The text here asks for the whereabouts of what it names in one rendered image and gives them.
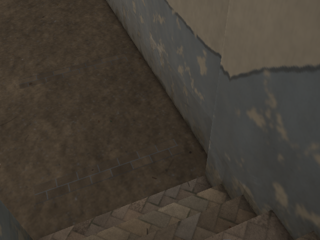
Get stairs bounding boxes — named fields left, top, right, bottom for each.
left=36, top=175, right=320, bottom=240

